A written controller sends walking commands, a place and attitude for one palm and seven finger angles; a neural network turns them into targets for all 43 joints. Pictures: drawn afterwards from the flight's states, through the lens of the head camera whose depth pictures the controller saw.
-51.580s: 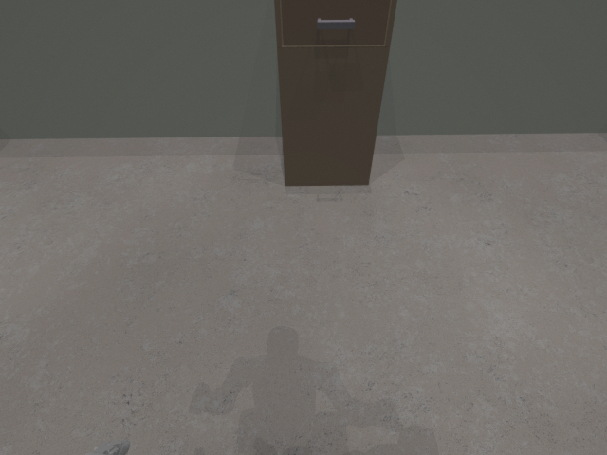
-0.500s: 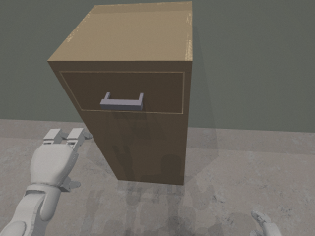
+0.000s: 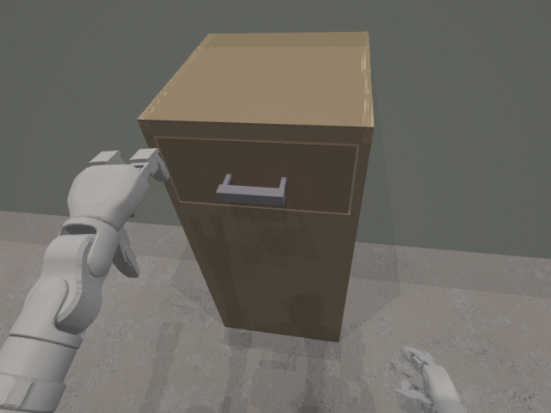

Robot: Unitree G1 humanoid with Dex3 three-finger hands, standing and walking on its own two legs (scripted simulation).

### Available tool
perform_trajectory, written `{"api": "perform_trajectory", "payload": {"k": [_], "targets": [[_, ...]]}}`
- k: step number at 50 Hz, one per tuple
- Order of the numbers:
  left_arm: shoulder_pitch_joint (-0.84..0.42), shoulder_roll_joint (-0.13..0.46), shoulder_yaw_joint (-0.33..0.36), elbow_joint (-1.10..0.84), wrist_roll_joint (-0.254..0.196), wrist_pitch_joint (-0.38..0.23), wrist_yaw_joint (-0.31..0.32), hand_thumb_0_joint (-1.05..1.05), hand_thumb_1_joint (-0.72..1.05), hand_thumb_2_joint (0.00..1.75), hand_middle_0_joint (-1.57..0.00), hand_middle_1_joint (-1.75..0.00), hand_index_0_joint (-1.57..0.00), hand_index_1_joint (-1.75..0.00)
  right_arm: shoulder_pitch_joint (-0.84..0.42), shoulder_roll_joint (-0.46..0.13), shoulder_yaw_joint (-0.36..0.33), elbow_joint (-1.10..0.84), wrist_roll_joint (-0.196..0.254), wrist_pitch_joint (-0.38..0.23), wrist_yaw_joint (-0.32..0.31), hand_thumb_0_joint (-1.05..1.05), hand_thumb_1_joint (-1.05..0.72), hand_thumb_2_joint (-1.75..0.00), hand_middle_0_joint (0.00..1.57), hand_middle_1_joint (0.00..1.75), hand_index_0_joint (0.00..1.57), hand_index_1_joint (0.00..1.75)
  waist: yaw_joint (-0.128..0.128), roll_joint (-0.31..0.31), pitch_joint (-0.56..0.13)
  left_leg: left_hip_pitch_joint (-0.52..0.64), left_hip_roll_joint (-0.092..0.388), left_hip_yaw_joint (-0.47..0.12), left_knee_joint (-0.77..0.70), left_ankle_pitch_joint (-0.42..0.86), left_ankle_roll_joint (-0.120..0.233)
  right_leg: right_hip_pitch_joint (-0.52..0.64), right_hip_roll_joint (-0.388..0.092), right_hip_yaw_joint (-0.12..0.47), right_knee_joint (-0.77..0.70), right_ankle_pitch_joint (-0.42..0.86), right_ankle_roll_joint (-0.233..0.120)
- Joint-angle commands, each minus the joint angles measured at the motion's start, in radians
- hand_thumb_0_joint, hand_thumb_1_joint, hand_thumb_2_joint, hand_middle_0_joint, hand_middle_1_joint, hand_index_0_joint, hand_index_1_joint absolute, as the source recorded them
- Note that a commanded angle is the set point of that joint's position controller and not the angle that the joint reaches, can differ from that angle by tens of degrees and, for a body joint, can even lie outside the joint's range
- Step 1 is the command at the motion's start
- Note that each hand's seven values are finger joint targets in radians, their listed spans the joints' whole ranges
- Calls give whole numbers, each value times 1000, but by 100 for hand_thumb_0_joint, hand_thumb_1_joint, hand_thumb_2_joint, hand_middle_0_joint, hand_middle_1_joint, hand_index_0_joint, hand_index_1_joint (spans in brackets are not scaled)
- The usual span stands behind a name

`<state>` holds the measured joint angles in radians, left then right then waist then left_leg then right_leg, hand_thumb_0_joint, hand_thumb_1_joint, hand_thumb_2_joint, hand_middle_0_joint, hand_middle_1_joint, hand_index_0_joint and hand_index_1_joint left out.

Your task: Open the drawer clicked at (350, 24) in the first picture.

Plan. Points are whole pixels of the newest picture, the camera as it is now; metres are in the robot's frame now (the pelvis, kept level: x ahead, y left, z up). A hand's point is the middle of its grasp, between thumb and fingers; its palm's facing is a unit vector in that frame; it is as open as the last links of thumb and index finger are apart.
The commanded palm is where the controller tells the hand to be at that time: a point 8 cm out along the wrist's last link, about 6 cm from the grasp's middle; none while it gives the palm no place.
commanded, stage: raise the hand with hooked fingers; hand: left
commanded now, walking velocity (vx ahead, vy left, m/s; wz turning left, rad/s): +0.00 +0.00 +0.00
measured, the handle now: (253, 187) +0.52 +0.14 +0.02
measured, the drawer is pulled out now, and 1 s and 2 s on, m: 0.00 0.00 0.00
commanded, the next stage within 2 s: move the hooked fingers above the handle in 0.36 s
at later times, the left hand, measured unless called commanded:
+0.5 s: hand (143, 231) +0.30 +0.24 +0.13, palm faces +0.07 -0.05 -1.00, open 13.8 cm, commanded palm +0.28 +0.23 +0.19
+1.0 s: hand (192, 229) +0.34 +0.19 +0.10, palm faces -0.05 -0.05 -1.00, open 13.8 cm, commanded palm +0.33 +0.20 +0.17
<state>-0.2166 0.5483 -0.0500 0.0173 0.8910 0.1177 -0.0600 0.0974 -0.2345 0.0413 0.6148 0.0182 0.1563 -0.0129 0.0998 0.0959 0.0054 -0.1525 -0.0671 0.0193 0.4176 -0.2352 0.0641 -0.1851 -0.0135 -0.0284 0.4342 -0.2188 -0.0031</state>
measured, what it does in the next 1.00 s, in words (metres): stands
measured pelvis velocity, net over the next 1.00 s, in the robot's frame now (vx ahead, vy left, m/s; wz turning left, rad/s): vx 0.00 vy -0.03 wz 0.00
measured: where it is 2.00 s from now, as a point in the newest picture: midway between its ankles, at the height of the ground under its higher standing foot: outside the picture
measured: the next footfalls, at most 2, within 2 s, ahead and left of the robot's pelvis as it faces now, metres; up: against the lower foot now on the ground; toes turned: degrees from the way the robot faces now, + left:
none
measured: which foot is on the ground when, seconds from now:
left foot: down 0.00-1.00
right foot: down 0.00-1.00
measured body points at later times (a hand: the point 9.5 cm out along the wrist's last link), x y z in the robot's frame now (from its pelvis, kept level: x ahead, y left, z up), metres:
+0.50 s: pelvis -0.01 -0.01 +0.00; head +0.00 -0.06 +0.45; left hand +0.29 +0.24 +0.18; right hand +0.17 -0.23 -0.12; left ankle -0.01 +0.07 -0.74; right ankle +0.01 -0.12 -0.74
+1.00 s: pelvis +0.00 -0.03 +0.00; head +0.02 -0.08 +0.45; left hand +0.34 +0.19 +0.15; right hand +0.17 -0.27 -0.12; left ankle -0.01 +0.07 -0.74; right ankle +0.01 -0.12 -0.74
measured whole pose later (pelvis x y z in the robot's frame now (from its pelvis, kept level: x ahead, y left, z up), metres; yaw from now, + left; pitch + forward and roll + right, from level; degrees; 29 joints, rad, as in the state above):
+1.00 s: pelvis +0.00 -0.03 +0.00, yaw +0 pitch +2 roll +1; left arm -0.28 0.49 -0.12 0.20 0.91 0.01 -0.05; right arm 0.15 -0.29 0.00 0.65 0.02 0.13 -0.04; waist 0.06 0.09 0.00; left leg -0.22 -0.03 0.00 0.42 -0.23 0.02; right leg -0.26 0.02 -0.04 0.45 -0.22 -0.05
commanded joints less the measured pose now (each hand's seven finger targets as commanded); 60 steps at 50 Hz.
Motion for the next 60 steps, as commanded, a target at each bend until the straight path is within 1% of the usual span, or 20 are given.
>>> {"api": "perform_trajectory", "payload": {"k": [1,2,5,11,16,22,24,26,28,31,35,37,38,43,47,51,53,54,56,60], "targets": [[-218,143,72,-150,-14,-18,-37,0,-50,30,-30,-120,-30,-120,-116,-127,-51,-165,5,-41,4,0,-90,-90,20,30,20,30,-24,-68,-197,36,65,-58,-72,315,-58,77,27,1,-40,136,-44],[-210,141,65,-156,-16,-32,-51,0,-50,30,-30,-120,-30,-120,-100,-127,-52,-158,-1,-41,8,0,-90,-90,20,30,20,30,-23,-91,-210,40,63,-52,-73,317,-55,88,22,-2,-41,141,-41],[-217,203,124,-238,-20,-87,-51,0,-50,30,-30,-120,-30,-120,-97,-136,-56,-169,-7,-46,10,0,-90,-90,20,30,20,30,-8,-69,-229,37,63,-62,-80,326,-56,100,24,-1,-41,143,-41],[-262,290,258,-316,-29,-190,66,0,-50,30,-30,-120,-30,-120,-83,-127,-65,-143,-13,-78,9,0,-90,-90,20,30,20,30,16,28,-252,36,60,-85,-80,337,-73,96,35,5,-35,132,-50],[-249,216,212,-191,-29,-143,123,0,-50,30,-30,-120,-30,-120,-86,-128,-73,-115,4,-79,15,0,-90,-90,20,30,20,30,4,-1,-207,3,52,-63,-88,260,-72,63,32,7,-47,93,-50],[-226,123,57,-163,-11,-49,46,0,-50,30,-30,-120,-30,-120,-111,-135,-66,-134,10,-64,10,0,-90,-90,20,30,20,30,-24,-79,-211,-3,46,-38,-96,177,-47,76,17,10,-60,54,-38],[-242,176,85,-193,-9,-59,25,0,-50,30,-30,-120,-30,-120,-113,-142,-65,-140,5,-62,1,0,-90,-90,20,30,20,30,-25,-95,-228,-1,42,-34,-92,162,-35,94,16,19,-68,54,-34],[-282,182,93,-190,-7,-78,16,0,-50,30,-30,-120,-30,-120,-117,-137,-57,-146,3,-68,-9,0,-90,-90,20,30,20,30,-30,-111,-217,-12,40,-36,-85,143,-26,85,19,26,-74,45,-32],[-313,241,151,-131,-3,-117,27,0,-50,30,-30,-120,-30,-120,-88,-136,-57,-120,-2,-72,-21,0,-90,-90,20,30,20,30,-28,-133,-196,-31,37,-32,-87,137,-24,87,16,22,-78,38,-32],[-364,290,214,-139,-6,-169,65,0,-50,30,-30,-120,-30,-120,-93,-129,-58,-120,-1,-79,-30,0,-90,-90,20,30,20,30,-10,-69,-226,-31,27,-29,-76,167,-26,110,17,38,-72,71,-35],[-353,250,207,-87,-7,-177,116,0,-50,30,-30,-120,-30,-120,-80,-117,-64,-105,-1,-77,-26,0,-90,-90,20,30,20,30,-5,-26,-250,-32,21,-16,-59,232,-34,115,12,41,-54,153,-39],[-367,192,148,-38,-3,-152,118,0,-50,30,-30,-120,-30,-120,-78,-121,-65,-101,4,-74,-18,0,-90,-90,20,30,20,30,-23,-48,-227,-48,24,-9,-59,210,-37,90,8,37,-59,133,-36],[-338,186,144,-17,-4,-137,116,0,-50,30,-30,-120,-30,-120,-74,-124,-69,-106,6,-73,-17,0,-90,-90,20,30,20,30,-18,-60,-216,-53,27,-5,-59,208,-35,89,7,37,-59,135,-36],[-355,114,30,-3,5,-85,59,0,-50,30,-30,-120,-30,-120,-78,-137,-71,-125,9,-59,-15,0,-90,-90,20,30,20,30,-44,-127,-234,-65,22,6,-44,191,-24,93,0,46,-55,154,-26],[-438,145,38,-45,14,-126,48,0,-50,30,-30,-120,-30,-120,-71,-134,-70,-129,3,-66,-26,0,-90,-90,20,30,20,30,-45,-122,-277,-59,15,-4,-31,184,-16,96,-1,52,-42,153,-24],[-503,238,139,-62,24,-190,112,0,-50,30,-30,-120,-30,-120,-39,-133,-79,-107,-2,-75,-38,0,-90,-90,20,30,20,30,-31,-70,-346,-43,13,-12,-15,239,-21,116,8,58,-18,209,-31],[-497,208,138,-41,22,-199,151,0,-50,30,-30,-120,-30,-120,-29,-117,-82,-99,1,-78,-33,0,-90,-90,20,30,20,30,-21,-49,-349,-45,14,-8,-13,279,-25,118,5,52,-4,249,-36],[-470,226,173,-15,21,-192,171,0,-50,30,-30,-120,-30,-120,-22,-118,-84,-94,2,-76,-30,0,-90,-90,20,30,20,30,-11,-52,-352,-55,16,-8,-12,301,-28,124,9,48,5,270,-38],[-464,190,153,74,27,-151,193,0,-50,30,-30,-120,-30,-120,-28,-120,-83,-87,10,-67,-23,0,-90,-90,20,30,20,30,-16,-89,-314,-84,18,-2,-15,285,-34,103,13,43,2,251,-37],[-466,104,42,173,54,-51,184,0,-50,30,-30,-120,-30,-120,-36,-131,-79,-91,19,-52,-17,0,-90,-90,20,30,20,30,-35,-140,-271,-100,27,17,-25,244,-31,71,9,39,-8,211,-32]]}}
